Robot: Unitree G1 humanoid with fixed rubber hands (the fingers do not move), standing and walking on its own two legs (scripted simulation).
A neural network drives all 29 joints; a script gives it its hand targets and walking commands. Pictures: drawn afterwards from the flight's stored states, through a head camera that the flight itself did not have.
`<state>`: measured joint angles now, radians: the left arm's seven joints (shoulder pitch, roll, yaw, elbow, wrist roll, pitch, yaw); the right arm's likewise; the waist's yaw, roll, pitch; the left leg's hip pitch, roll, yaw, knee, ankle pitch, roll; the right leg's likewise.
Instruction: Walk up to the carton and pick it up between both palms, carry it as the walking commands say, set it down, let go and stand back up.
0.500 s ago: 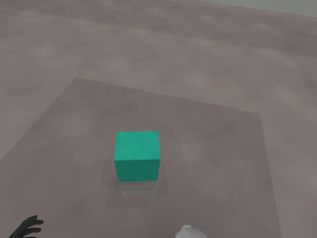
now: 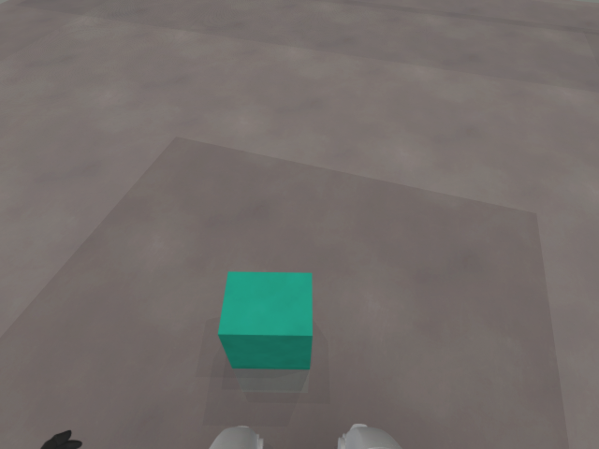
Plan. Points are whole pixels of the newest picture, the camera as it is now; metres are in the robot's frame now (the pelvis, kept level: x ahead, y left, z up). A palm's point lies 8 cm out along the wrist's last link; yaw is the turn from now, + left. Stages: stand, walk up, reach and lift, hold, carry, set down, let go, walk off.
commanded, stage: walk up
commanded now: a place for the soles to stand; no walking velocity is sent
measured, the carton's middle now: (270, 322) +0.55 +0.09 -0.59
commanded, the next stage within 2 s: none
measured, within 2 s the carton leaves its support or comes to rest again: neither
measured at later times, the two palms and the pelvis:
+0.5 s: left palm (55, 440) +0.16 +0.33 -0.08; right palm (516, 402) +0.19 -0.29 -0.06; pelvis +0.05 +0.02 +0.02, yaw +2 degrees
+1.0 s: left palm out of the picture +0.09 +0.33 -0.06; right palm out of the picture +0.11 -0.29 -0.06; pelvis +0.01 +0.02 +0.05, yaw +2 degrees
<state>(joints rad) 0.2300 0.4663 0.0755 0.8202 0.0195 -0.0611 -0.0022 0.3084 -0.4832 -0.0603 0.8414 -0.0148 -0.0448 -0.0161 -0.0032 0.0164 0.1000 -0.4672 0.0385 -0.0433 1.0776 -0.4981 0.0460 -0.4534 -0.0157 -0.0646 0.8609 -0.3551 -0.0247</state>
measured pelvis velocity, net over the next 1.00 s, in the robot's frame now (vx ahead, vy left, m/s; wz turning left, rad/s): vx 0.01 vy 0.02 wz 0.04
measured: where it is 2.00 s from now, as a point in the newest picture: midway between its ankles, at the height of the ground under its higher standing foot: outside the picture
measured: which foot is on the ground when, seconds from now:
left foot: up 0.00-0.10, down 0.12-1.00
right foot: down 0.00-1.00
